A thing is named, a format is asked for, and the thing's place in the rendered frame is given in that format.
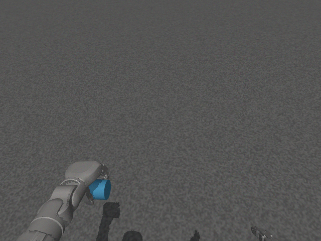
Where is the right robot hand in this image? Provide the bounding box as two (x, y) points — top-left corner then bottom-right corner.
(251, 226), (278, 241)

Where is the can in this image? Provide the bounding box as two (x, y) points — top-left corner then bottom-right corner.
(88, 179), (111, 200)

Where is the left robot hand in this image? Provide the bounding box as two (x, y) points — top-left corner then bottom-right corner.
(65, 161), (109, 205)

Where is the left robot arm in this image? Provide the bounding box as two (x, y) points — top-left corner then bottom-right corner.
(16, 177), (86, 241)

